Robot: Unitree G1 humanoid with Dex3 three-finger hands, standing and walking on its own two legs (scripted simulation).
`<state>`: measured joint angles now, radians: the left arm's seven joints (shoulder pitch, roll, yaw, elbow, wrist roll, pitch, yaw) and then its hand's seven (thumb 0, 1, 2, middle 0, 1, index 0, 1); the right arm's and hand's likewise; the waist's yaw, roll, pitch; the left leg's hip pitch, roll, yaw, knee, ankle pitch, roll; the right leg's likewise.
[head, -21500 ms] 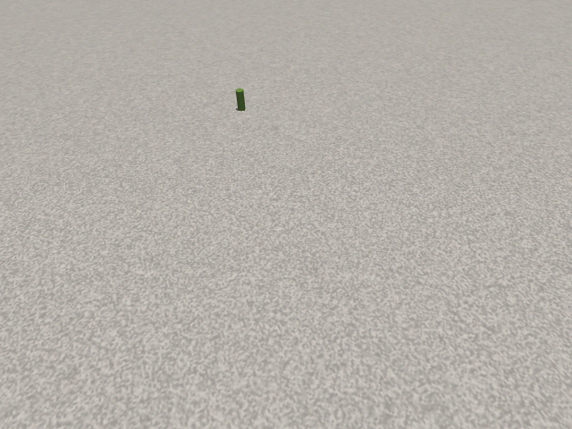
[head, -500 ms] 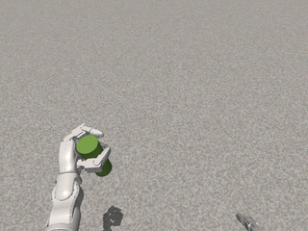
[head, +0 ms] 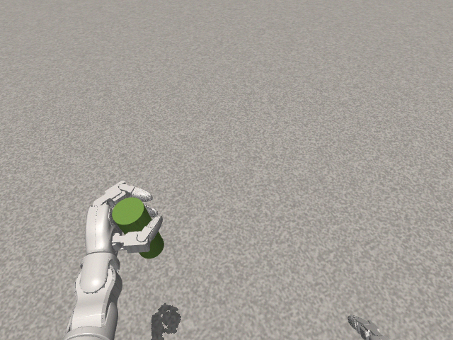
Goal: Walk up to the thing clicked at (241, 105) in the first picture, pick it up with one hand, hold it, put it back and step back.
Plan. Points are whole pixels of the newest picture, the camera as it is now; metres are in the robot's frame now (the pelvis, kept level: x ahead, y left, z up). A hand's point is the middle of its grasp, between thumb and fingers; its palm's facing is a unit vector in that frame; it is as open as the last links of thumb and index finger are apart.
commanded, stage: hold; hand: left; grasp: from the side
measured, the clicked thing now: (141, 230) +0.34 +0.17 +0.02
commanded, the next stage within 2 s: crouch in 0.16 s
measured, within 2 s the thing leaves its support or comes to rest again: neither
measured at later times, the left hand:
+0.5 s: hand (141, 230) +0.33 +0.17 +0.03, palm faces +0.17 -0.99 +0.00, open 7.1 cm
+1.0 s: hand (155, 258) +0.37 +0.20 -0.20, palm faces +0.21 -0.98 -0.04, open 7.1 cm
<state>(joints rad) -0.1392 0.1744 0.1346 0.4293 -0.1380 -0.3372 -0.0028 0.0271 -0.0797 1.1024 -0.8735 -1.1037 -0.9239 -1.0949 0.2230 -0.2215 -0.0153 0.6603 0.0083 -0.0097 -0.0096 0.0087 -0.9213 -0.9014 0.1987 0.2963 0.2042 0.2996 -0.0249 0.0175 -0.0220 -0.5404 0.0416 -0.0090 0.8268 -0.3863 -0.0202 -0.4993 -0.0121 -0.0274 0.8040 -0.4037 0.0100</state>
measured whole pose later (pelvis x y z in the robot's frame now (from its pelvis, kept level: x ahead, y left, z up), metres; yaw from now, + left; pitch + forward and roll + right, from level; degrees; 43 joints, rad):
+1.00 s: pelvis -0.04 +0.00 -0.19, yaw -2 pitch +31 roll -3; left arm -0.48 0.27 0.34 0.92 -0.12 -0.73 -0.05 0.03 -0.07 1.10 -0.87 -1.10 -0.92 -1.09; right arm 0.14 -0.25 -0.01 0.68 -0.06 -0.02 0.08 0.01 -0.90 -0.90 0.20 0.30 0.20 0.30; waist -0.06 0.01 -0.19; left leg -1.58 0.05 -0.05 1.69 -0.65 -0.02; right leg -1.54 0.00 -0.03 1.67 -0.67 0.01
